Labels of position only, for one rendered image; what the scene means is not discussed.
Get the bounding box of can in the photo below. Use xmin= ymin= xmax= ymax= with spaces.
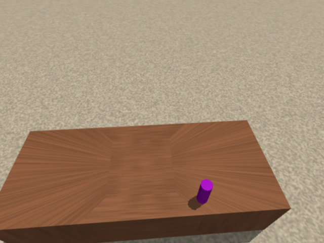
xmin=196 ymin=179 xmax=213 ymax=204

